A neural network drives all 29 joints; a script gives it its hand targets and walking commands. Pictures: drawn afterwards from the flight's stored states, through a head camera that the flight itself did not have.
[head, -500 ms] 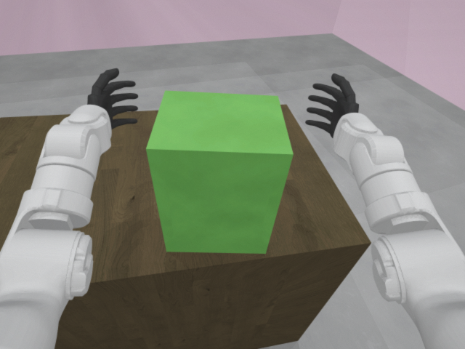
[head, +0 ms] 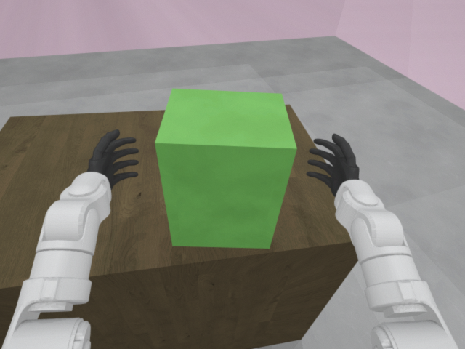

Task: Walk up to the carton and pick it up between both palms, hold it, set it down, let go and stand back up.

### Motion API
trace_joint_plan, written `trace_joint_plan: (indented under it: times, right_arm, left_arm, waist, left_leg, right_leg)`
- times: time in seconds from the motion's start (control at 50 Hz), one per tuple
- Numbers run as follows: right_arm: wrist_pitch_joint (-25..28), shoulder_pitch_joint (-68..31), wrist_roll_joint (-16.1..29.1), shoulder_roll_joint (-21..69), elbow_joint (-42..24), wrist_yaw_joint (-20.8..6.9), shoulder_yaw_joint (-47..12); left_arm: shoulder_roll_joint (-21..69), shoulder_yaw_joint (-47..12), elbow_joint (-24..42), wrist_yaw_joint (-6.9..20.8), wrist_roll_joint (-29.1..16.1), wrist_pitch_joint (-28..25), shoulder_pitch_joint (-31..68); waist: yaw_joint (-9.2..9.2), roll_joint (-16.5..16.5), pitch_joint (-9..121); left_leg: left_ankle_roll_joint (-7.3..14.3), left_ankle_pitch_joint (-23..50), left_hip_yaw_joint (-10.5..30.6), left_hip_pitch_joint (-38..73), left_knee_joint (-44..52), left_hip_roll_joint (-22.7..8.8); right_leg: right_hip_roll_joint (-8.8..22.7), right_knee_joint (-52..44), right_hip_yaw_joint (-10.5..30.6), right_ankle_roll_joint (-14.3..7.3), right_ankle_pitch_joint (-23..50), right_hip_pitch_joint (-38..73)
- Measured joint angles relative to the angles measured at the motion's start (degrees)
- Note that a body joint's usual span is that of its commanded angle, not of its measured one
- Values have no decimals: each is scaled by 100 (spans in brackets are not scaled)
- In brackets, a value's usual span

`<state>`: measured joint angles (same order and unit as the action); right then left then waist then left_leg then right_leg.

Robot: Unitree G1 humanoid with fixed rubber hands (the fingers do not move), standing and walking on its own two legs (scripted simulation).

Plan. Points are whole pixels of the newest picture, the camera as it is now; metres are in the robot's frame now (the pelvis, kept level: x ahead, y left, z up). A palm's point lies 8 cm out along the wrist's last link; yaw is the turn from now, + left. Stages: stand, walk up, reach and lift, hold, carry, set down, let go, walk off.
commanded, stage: set down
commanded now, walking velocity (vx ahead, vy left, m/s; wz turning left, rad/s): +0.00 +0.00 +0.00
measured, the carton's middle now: (224, 173) +0.43 +0.03 +0.09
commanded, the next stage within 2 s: none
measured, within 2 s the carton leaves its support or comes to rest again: neither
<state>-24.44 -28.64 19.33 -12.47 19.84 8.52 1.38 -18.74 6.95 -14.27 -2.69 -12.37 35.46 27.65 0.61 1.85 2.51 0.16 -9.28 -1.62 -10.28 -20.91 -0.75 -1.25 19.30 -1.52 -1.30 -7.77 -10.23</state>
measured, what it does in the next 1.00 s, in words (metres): stands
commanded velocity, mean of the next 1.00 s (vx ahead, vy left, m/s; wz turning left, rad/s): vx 0.00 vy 0.00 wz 0.00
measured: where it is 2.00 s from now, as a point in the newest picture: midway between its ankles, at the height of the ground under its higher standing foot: outside the picture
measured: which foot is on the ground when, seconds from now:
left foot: down 0.00-1.00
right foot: down 0.00-1.00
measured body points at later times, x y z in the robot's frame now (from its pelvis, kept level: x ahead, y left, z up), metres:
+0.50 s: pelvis +0.01 +0.00 +0.00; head +0.00 +0.01 +0.45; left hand +0.31 +0.22 +0.09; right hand +0.30 -0.19 +0.10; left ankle +0.02 +0.12 -0.75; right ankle +0.03 -0.10 -0.75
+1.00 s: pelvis +0.03 +0.00 +0.00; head +0.05 +0.01 +0.45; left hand +0.26 +0.23 +0.03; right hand +0.25 -0.20 +0.03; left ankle +0.02 +0.12 -0.75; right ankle +0.03 -0.10 -0.75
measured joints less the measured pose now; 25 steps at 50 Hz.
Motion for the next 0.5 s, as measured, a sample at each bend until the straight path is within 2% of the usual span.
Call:
trace_joint_plan:
  times: [0.24,0.4,0.5]
  right_arm:
    - [-57,1044,-155,25,-1094,-43,62]
    - [112,2024,-208,116,-1995,-29,-52]
    - [292,2685,-298,173,-2471,-65,-96]
  left_arm:
    - [301,85,1008,1,68,88,-956]
    - [447,123,1651,94,174,-153,-1813]
    - [490,41,2044,106,169,-452,-2394]
  waist:
    - [-7,-60,-86]
    - [-36,-45,-237]
    - [-119,-67,-367]
  left_leg:
    - [18,-9,-55,186,92,26]
    - [7,-33,-113,413,210,18]
    - [5,-46,-145,491,269,15]
  right_leg:
    - [19,11,70,16,-44,119]
    - [2,-35,140,10,-82,288]
    - [-5,-78,181,15,-91,347]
